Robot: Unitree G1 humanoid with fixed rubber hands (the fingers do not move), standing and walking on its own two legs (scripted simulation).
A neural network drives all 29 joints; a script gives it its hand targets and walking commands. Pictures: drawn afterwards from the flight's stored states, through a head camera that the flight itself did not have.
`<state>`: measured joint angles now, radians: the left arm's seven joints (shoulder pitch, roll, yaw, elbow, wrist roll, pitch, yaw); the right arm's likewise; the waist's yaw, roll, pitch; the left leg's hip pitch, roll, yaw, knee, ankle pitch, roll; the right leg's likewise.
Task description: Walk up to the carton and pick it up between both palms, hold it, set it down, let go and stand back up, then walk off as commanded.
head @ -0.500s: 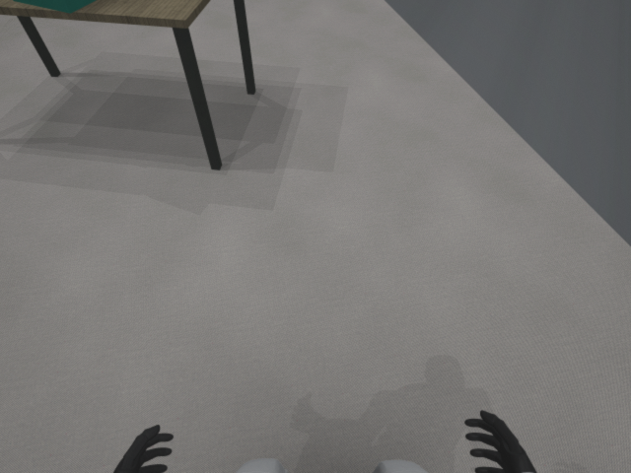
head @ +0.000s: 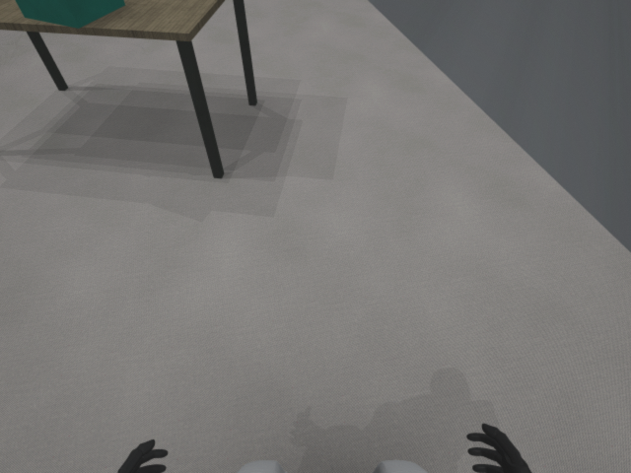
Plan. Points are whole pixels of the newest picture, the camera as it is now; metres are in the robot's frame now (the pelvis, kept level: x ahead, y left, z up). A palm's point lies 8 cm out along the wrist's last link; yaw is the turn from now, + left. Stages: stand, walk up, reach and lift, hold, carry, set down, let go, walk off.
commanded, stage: stand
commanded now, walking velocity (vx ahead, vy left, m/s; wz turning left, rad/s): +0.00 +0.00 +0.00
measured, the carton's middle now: out of the picture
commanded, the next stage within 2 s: walk up in 1.70 s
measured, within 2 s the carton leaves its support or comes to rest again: neither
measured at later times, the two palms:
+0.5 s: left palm out of the picture +0.10 +0.26 -0.10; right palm out of the picture +0.11 -0.25 -0.11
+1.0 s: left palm out of the picture +0.09 +0.26 -0.10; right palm out of the picture +0.10 -0.26 -0.12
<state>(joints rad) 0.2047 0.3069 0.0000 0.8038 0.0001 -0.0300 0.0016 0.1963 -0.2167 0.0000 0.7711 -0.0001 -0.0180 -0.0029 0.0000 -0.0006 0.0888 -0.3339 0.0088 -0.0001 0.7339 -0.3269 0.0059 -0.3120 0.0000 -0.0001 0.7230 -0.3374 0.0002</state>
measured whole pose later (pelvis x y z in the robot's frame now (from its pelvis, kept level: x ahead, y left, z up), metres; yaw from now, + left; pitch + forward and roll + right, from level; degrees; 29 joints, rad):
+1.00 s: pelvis +0.00 -0.02 +0.00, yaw +0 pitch -4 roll +1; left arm 0.20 0.31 0.00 0.86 0.00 -0.03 0.00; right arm 0.20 -0.22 0.00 0.83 0.00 -0.02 0.00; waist 0.00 0.00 0.09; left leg -0.31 0.01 0.00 0.68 -0.30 0.01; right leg -0.31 0.00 0.00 0.72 -0.33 -0.01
